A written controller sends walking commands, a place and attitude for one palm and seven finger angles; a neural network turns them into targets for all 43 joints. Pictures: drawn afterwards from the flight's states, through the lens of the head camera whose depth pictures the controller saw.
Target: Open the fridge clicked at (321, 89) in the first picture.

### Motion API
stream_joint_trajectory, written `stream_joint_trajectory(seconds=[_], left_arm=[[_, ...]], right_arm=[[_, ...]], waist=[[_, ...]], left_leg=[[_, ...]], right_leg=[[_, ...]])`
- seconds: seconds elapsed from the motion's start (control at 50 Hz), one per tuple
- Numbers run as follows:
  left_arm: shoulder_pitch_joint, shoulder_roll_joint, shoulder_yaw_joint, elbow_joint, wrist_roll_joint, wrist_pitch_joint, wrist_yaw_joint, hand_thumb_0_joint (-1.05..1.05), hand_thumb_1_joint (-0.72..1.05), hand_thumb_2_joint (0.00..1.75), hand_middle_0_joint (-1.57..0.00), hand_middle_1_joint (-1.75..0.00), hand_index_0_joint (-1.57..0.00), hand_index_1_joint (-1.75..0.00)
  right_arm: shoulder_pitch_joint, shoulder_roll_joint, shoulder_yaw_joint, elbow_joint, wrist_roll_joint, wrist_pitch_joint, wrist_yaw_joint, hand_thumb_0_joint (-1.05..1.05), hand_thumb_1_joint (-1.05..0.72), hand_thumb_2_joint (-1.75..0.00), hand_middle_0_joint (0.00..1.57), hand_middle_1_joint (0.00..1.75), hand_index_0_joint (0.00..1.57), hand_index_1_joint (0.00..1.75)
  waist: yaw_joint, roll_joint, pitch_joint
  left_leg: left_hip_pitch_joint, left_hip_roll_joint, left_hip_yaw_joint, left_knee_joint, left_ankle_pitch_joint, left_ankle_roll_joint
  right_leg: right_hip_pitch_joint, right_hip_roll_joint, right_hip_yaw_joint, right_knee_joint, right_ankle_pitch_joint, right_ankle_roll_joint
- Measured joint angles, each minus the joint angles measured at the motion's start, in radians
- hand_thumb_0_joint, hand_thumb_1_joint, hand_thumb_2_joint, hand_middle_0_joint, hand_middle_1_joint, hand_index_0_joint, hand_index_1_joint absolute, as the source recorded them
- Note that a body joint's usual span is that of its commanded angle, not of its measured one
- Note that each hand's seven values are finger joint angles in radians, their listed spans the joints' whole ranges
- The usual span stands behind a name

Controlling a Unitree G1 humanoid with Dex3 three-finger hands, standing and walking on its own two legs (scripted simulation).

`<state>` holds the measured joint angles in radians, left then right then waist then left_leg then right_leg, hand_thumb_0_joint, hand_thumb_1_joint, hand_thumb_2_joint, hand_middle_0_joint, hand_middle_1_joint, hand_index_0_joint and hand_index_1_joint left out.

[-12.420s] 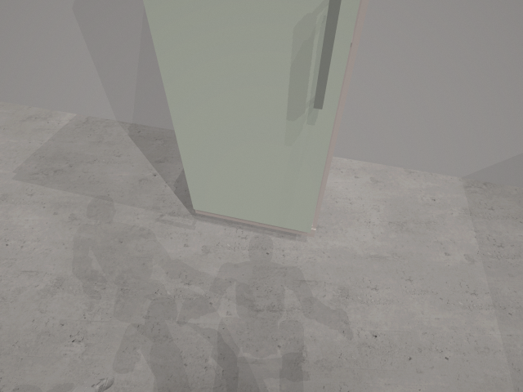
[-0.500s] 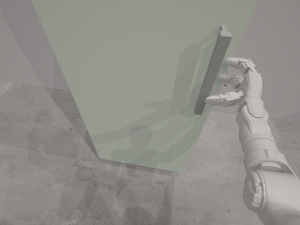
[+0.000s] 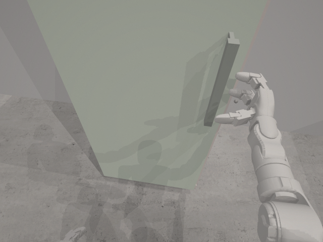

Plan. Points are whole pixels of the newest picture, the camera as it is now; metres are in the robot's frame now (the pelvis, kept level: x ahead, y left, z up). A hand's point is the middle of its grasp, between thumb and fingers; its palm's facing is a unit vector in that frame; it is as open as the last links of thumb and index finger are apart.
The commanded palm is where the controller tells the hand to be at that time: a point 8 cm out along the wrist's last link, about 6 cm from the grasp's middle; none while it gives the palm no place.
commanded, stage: slide the fingers in behind the handle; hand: right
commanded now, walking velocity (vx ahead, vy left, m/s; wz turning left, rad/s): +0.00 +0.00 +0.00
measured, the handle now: (217, 85) +0.51 -0.10 +0.14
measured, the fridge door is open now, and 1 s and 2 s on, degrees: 0 0 0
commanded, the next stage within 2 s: grip the handle and tug to test in 1.26 s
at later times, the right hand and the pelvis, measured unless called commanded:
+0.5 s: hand (224, 97) +0.45 -0.11 +0.15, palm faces +0.06 +1.00 +0.02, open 14.0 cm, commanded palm +0.42 -0.15 +0.15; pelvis +0.00 +0.00 +0.00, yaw +0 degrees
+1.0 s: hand (217, 96) +0.44 -0.09 +0.15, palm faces +0.07 +1.00 +0.02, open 14.0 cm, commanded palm +0.41 -0.14 +0.15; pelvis +0.00 +0.01 +0.00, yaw +0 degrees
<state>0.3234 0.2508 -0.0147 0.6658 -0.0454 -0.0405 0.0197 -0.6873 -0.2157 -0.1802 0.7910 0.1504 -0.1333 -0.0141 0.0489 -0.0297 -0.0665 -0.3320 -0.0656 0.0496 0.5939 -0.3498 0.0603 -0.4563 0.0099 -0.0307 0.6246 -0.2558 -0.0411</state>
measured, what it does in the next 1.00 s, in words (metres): stands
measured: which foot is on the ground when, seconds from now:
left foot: down 0.00-1.00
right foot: down 0.00-1.00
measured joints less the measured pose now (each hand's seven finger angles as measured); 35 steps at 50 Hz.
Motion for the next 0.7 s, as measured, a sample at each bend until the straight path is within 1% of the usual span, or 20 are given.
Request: stream_joint_trajectory(seconds=[0.12,0.24,0.38,0.46,0.7], left_arm=[[-0.023,-0.007,-0.006,-0.004,0.005,-0.007,-0.002,0.01,0.91,0.9,-0.2,-0.3,-0.2,-0.3],[-0.018,-0.012,-0.009,-0.008,0.007,-0.005,-0.008,0.01,0.91,0.9,-0.2,-0.3,-0.2,-0.3],[0.001,-0.016,-0.007,0.001,0.012,-0.001,-0.009,0.01,0.91,0.9,-0.2,-0.3,-0.2,-0.3],[0.013,-0.015,-0.004,0.009,0.015,0.001,-0.01,0.01,0.91,0.9,-0.2,-0.3,-0.2,-0.3],[0.023,-0.011,0.003,0.018,0.018,0.003,-0.008,0.01,0.91,0.9,-0.2,-0.3,-0.2,-0.3]], right_arm=[[-0.032,0.018,0.012,0.017,-0.006,0.003,-0.017,-0.01,0.5,-0.3,0.3,1.2,0.3,1.2],[-0.039,0.032,0.024,0.022,-0.01,0.005,-0.032,-0.01,0.5,-0.3,0.3,1.2,0.3,1.2],[-0.039,0.046,0.027,0.016,-0.021,0.006,-0.06,-0.01,0.5,-0.3,0.3,1.2,0.3,1.2],[-0.036,0.05,0.031,0.008,-0.022,0.001,-0.07,-0.01,0.5,-0.3,0.3,1.2,0.3,1.2],[-0.034,0.067,0.04,0.001,-0.029,0.012,-0.094,-0.01,0.5,-0.3,0.3,1.2,0.3,1.2]], waist=[[-0.003,0.003,-0.002],[-0.002,0.001,-0.005],[0.005,0.001,-0.001],[0.008,0.0,0.0],[0.014,-0.002,0.002]], left_leg=[[-0.006,0.005,0.001,0.005,-0.001,-0.003],[-0.01,0.007,-0.002,0.01,-0.004,-0.005],[-0.014,0.007,-0.006,0.014,-0.006,-0.006],[-0.013,0.006,-0.009,0.013,-0.005,-0.005],[-0.006,0.002,-0.009,0.005,-0.001,0.0]], right_leg=[[-0.004,0.005,0.001,0.0,0.002,-0.002],[-0.007,0.007,-0.003,0.003,0.0,-0.005],[-0.008,0.006,-0.007,0.004,-0.002,-0.005],[-0.007,0.005,-0.009,0.003,-0.003,-0.005],[0.003,0.001,-0.009,-0.007,0.002,0.0]])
